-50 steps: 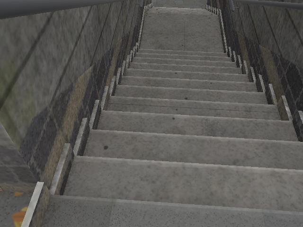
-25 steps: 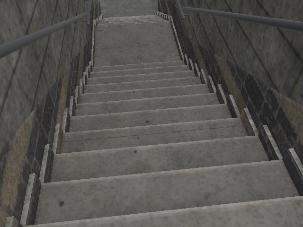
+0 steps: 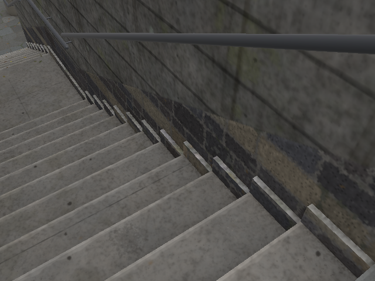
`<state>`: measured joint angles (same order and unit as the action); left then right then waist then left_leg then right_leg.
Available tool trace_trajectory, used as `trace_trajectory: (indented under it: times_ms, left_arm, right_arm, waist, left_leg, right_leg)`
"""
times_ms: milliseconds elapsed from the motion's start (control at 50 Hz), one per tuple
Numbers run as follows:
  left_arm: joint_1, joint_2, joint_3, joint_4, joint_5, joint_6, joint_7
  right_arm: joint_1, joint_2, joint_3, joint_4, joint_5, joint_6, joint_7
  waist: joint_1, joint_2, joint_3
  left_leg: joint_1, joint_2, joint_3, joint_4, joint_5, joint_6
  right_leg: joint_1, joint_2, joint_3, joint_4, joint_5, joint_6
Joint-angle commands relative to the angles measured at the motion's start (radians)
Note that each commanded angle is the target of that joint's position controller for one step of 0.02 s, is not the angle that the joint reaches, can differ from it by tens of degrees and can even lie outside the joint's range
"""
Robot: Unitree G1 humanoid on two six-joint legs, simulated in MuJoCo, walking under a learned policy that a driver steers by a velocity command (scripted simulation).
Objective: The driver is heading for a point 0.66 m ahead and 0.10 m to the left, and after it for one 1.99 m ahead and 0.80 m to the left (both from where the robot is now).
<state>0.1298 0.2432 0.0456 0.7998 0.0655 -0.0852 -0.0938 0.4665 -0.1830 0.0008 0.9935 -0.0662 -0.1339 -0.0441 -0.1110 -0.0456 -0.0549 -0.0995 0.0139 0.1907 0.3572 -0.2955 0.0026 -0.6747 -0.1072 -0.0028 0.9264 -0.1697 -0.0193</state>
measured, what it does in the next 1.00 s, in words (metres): goes down: right foot, then left foot 0.15 m lower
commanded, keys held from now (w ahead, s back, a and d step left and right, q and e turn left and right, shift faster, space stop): w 0.50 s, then w+q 0.50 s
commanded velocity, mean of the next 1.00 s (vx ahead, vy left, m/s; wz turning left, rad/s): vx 0.50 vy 0.00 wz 0.03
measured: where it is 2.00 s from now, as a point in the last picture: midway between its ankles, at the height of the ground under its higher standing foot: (184, 271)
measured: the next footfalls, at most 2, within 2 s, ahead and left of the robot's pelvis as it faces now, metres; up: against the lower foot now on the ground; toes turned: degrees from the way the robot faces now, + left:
right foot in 0.12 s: +0.14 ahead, -0.15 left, +0.00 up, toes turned -7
left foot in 0.52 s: +0.36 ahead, +0.05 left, -0.15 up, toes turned -5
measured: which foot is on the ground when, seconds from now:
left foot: down 0.00-0.14, up 0.16-0.50, down 0.52-0.88, up 0.90-1.00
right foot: up 0.00-0.10, down 0.12-0.54, up 0.56-0.84, down 0.86-1.00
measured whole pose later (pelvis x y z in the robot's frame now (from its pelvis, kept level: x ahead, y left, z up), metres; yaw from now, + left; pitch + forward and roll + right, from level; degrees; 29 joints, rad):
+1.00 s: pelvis +0.47 -0.06 -0.22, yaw +7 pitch +3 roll -3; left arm 0.33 0.22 -0.04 0.79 0.09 -0.12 -0.05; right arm 0.22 -0.27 -0.02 0.79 -0.10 -0.10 0.05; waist 0.02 0.04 -0.06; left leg -0.76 -0.02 -0.09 1.45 -0.28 0.08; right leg -0.53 -0.01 -0.12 1.01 -0.53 -0.05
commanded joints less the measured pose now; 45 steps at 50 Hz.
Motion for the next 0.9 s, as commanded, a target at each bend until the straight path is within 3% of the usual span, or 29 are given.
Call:
trace_trajectory:
  times_ms: [20, 100, 140, 160, 180, 200, 240, 280, 300, 320, 380, 460, 500, 520, 540, 560, 580, 600, 620, 660, 680, 700, 720, 740, 780, 820, 860, 880, 900]
  left_arm:
    - [0.131, 0.019, -0.001, -0.022, 0.009, -0.001, -0.019]
    - [0.090, 0.084, 0.030, -0.080, -0.001, -0.006, 0.016]
    - [0.370, 0.146, 0.077, 0.007, -0.008, -0.030, 0.047]
    - [0.511, 0.220, 0.081, 0.040, 0.001, -0.030, 0.075]
    - [0.644, 0.180, 0.065, 0.058, 0.017, -0.044, 0.062]
    - [0.556, 0.152, 0.066, 0.082, -0.001, -0.054, 0.059]
    - [0.345, -0.011, -0.008, 0.039, -0.021, -0.042, 0.056]
    - [0.199, -0.078, -0.056, -0.005, 0.002, -0.025, 0.082]
    - [0.152, -0.086, -0.067, -0.016, 0.015, -0.037, 0.105]
    - [0.170, -0.027, -0.057, -0.015, 0.023, -0.049, 0.118]
    - [0.285, 0.080, -0.045, 0.045, 0.040, -0.051, 0.104]
    - [0.456, 0.051, -0.063, 0.135, -0.001, -0.041, 0.075]
    - [0.422, 0.092, -0.066, 0.108, 0.010, -0.020, 0.057]
    - [0.337, 0.164, 0.000, 0.105, -0.064, 0.034, 0.106]
    - [0.370, 0.152, 0.003, 0.069, -0.085, 0.053, 0.120]
    - [0.611, -0.098, -0.099, 0.134, 0.034, 0.013, 0.016]
    - [0.474, -0.022, -0.077, 0.044, 0.001, -0.014, -0.016]
    - [0.340, 0.038, -0.064, -0.043, -0.025, -0.033, -0.025]
    - [0.266, 0.071, -0.054, -0.051, -0.021, -0.038, -0.007]
    - [0.322, 0.024, -0.086, -0.015, 0.022, -0.009, 0.030]
    - [0.298, -0.017, -0.100, -0.021, 0.054, 0.008, 0.032]
    - [0.245, 0.007, -0.095, -0.038, 0.059, 0.015, 0.025]
    - [0.155, 0.003, -0.096, -0.062, 0.051, 0.032, 0.016]
    - [0.114, -0.041, -0.116, -0.078, 0.046, 0.044, 0.002]
    - [0.130, -0.005, -0.113, -0.109, 0.055, 0.047, -0.007]
    - [0.249, 0.112, -0.066, -0.109, 0.068, 0.032, 0.023]
    - [0.476, 0.203, -0.022, -0.068, 0.032, -0.010, 0.058]
    - [0.547, 0.249, -0.026, -0.044, 0.014, -0.026, 0.066]
    - [0.576, 0.194, -0.048, -0.040, 0.032, -0.045, 0.034]
  right_arm:
    - [-0.075, -0.130, -0.012, -0.040, -0.029, -0.010, 0.019]
    - [-0.138, -0.214, -0.036, -0.059, -0.003, -0.010, 0.033]
    - [-0.095, -0.252, -0.059, -0.044, -0.019, 0.006, 0.082]
    - [0.016, -0.077, -0.022, -0.066, -0.052, 0.007, 0.112]
    - [-0.179, -0.041, -0.003, -0.172, 0.014, -0.013, 0.140]
    - [-0.334, -0.054, -0.012, -0.218, 0.041, -0.017, 0.129]
    - [-0.289, -0.100, -0.029, -0.189, -0.006, 0.002, 0.074]
    - [-0.201, -0.018, -0.001, -0.160, -0.070, 0.026, 0.065]
    - [-0.197, -0.036, -0.011, -0.167, -0.057, 0.026, 0.072]
    - [-0.153, -0.053, -0.017, -0.171, -0.031, 0.028, 0.075]
    - [-0.233, -0.066, -0.017, -0.254, -0.001, 0.047, 0.098]
    - [-0.439, -0.080, -0.002, -0.333, -0.027, 0.084, 0.085]
    - [-0.232, -0.115, -0.022, -0.270, -0.023, 0.068, 0.080]
    - [-0.070, -0.115, -0.051, -0.169, 0.076, 0.075, 0.091]
    - [0.078, -0.170, -0.063, -0.115, 0.058, 0.076, 0.086]
    - [0.344, -0.310, -0.106, -0.101, -0.017, 0.045, 0.104]
    - [0.364, -0.324, -0.131, -0.072, -0.076, 0.045, 0.111]
    - [0.231, -0.364, -0.145, -0.087, -0.082, 0.041, 0.116]
    - [0.099, -0.240, -0.099, -0.095, -0.067, 0.034, 0.121]
    - [-0.065, 0.003, -0.009, -0.099, -0.048, 0.032, 0.118]
    - [-0.146, 0.021, 0.001, -0.109, -0.031, 0.014, 0.098]
    - [-0.267, 0.008, -0.007, -0.164, 0.010, -0.005, 0.079]
    - [-0.269, -0.059, -0.013, -0.158, 0.012, -0.023, 0.074]
    - [-0.225, -0.112, -0.013, -0.123, -0.009, -0.030, 0.083]
    - [-0.200, -0.236, -0.040, -0.149, 0.000, -0.045, 0.095]
    - [-0.289, -0.284, -0.044, -0.237, 0.015, -0.051, 0.094]
    - [-0.330, -0.237, -0.047, -0.290, 0.012, -0.049, 0.116]
    - [-0.081, -0.054, -0.010, -0.246, -0.012, -0.050, 0.128]
    - [0.011, 0.016, 0.016, -0.240, 0.002, -0.051, 0.133]
  waist:
    - [0.107, 0.142, 0.066]
    - [0.138, 0.127, 0.067]
    - [0.232, 0.001, 0.008]
    - [0.204, -0.229, -0.208]
    - [0.307, -0.116, -0.121]
    - [0.300, -0.057, 0.097]
    - [0.155, 0.014, 0.083]
    - [0.076, 0.047, 0.107]
    - [0.062, 0.027, 0.075]
    - [0.073, 0.011, -0.006]
    - [0.105, 0.025, 0.095]
    - [0.212, 0.034, 0.195]
    - [0.119, 0.072, 0.139]
    - [0.053, 0.052, 0.044]
    - [0.036, 0.181, -0.004]
    - [-0.027, 0.479, -0.264]
    - [-0.101, 0.198, -0.163]
    - [-0.079, 0.129, -0.035]
    - [-0.025, -0.026, 0.088]
    - [0.136, 0.025, 0.180]
    - [0.163, 0.053, 0.193]
    - [0.162, 0.043, 0.139]
    - [0.156, 0.059, 0.096]
    - [0.161, 0.078, 0.077]
    - [0.177, 0.071, 0.072]
    - [0.244, 0.069, 0.052]
    - [0.344, -0.043, -0.037]
    - [0.243, -0.159, -0.260]
    - [0.210, -0.190, -0.248]
  left_leg:
    - [-0.102, 0.257, -0.105, -0.078, 0.432, 0.202]
    - [-0.114, 0.270, -0.063, 0.075, 0.550, 0.182]
    - [-0.337, 0.174, 0.011, 0.510, 0.495, 0.146]
    - [-0.602, 0.001, -0.016, 0.894, -0.282, 0.046]
    - [-0.849, -0.066, -0.210, 0.970, -0.351, 0.069]
    - [-0.932, 0.007, -0.262, 0.943, -0.250, 0.095]
    - [-0.754, 0.084, -0.280, 0.917, -0.112, 0.089]
    - [-0.546, 0.101, -0.305, 0.711, 0.192, 0.095]
    - [-0.485, 0.093, -0.296, 0.600, 0.378, 0.081]
    - [-0.319, 0.067, -0.257, 0.459, 0.611, 0.060]
    - [-0.123, 0.008, -0.191, 0.370, 0.614, -0.006]
    - [-0.335, 0.091, -0.273, 0.023, 0.500, -0.003]
    - [-0.071, 0.039, -0.190, 0.073, 0.535, 0.024]
    - [0.074, -0.038, -0.087, 0.064, 0.562, 0.043]
    - [0.285, 0.064, -0.212, 0.031, 0.804, 0.103]
    - [0.793, 0.307, -0.449, 0.347, 1.266, 0.455]
    - [0.830, 0.338, -0.636, 0.310, 1.238, 0.475]
    - [0.736, 0.437, -0.787, 0.228, 0.712, 0.473]
    - [0.493, 0.425, -0.807, 0.148, 0.277, 0.416]
    - [-0.109, 0.302, -0.681, 0.033, 0.155, 0.374]
    - [-0.293, 0.189, -0.604, -0.005, 0.087, 0.356]
    - [-0.574, 0.073, -0.450, -0.011, 0.014, 0.355]
    - [-0.790, -0.014, -0.367, -0.011, -0.075, 0.326]
    - [-0.901, -0.016, -0.365, -0.012, -0.116, 0.309]
    - [-0.851, 0.019, -0.423, 0.080, -0.061, 0.275]
    - [-0.729, 0.054, -0.467, 0.250, 0.148, 0.277]
    - [-0.629, -0.017, -0.478, 0.717, 0.395, 0.238]
    - [-0.695, -0.126, -0.390, 1.115, 0.009, 0.147]
    - [-0.970, -0.151, -0.372, 1.370, -0.320, 0.108]
  right_leg:
    - [0.105, -0.001, 0.034, 0.022, 0.148, -0.059]
    - [0.324, 0.090, -0.070, -0.130, -0.057, -0.077]
    - [0.777, 0.176, -0.118, -0.297, 0.011, -0.129]
    - [1.150, -0.077, 0.287, -0.361, 0.283, -0.382]
    - [1.101, -0.223, 0.587, -0.570, 0.128, -0.432]
    - [0.859, -0.245, 0.597, -0.615, -0.132, -0.372]
    - [0.527, -0.190, 0.450, -0.506, -0.193, -0.331]
    - [0.204, -0.102, 0.274, -0.462, -0.146, -0.263]
    - [0.137, -0.044, 0.203, -0.417, -0.118, -0.227]
    - [0.052, 0.030, 0.091, -0.345, -0.163, -0.187]
    - [-0.143, 0.036, 0.105, -0.297, -0.329, -0.190]
    - [0.213, -0.069, 0.321, -0.160, -0.377, -0.225]
    - [0.153, -0.041, 0.307, 0.021, -0.281, -0.200]
    - [0.194, 0.041, 0.067, 0.273, 0.000, -0.191]
    - [0.063, 0.118, -0.009, 0.601, -0.064, -0.162]
    - [-0.274, 0.219, 0.079, 1.170, -0.683, -0.001]
    - [-0.640, 0.253, 0.148, 1.318, -0.631, 0.038]
    - [-0.906, 0.159, 0.164, 1.276, -0.496, 0.065]
    - [-0.953, 0.080, 0.205, 1.116, -0.304, 0.035]
    - [-0.676, -0.054, 0.209, 0.885, 0.015, -0.014]
    - [-0.551, -0.069, 0.163, 0.661, 0.139, -0.026]
    - [-0.226, -0.043, 0.081, 0.283, 0.348, -0.010]
    - [0.084, -0.021, 0.004, 0.183, 0.437, 0.011]
    - [0.262, -0.012, -0.041, 0.205, 0.408, 0.031]
    - [0.405, 0.032, -0.032, 0.176, 0.306, 0.049]
    - [0.486, 0.116, -0.110, 0.195, 0.051, 0.063]
    - [0.702, 0.165, -0.036, -0.112, -0.134, -0.015]
    - [0.929, -0.138, 0.309, -0.104, 0.348, -0.331]
    - [0.931, -0.342, 0.743, -0.297, 0.570, -0.556]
